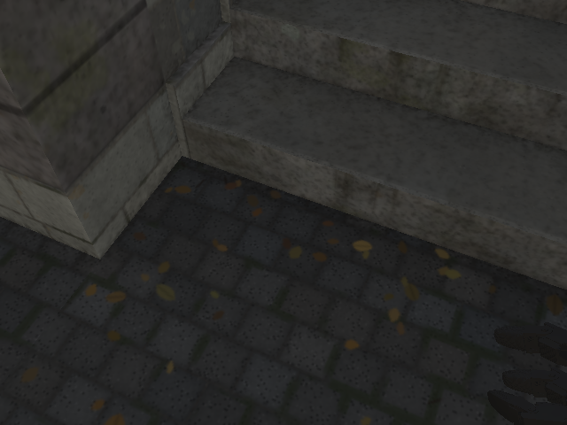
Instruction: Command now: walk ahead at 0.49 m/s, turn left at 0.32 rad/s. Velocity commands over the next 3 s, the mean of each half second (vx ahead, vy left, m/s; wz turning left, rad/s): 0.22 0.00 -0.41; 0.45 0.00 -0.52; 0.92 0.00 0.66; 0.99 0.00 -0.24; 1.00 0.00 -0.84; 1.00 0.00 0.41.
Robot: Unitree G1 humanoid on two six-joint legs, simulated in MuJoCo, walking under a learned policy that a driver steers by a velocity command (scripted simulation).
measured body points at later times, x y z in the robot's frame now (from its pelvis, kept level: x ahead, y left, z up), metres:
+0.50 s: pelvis +0.20 -0.03 +0.01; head +0.23 -0.05 +0.46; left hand +0.40 +0.21 -0.09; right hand +0.29 -0.34 -0.10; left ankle +0.24 +0.08 -0.73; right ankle +0.23 -0.17 -0.70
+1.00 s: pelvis +0.34 -0.10 +0.01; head +0.35 -0.07 +0.46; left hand +0.58 +0.09 -0.10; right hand +0.30 -0.40 -0.08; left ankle +0.42 -0.03 -0.72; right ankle +0.22 -0.17 -0.73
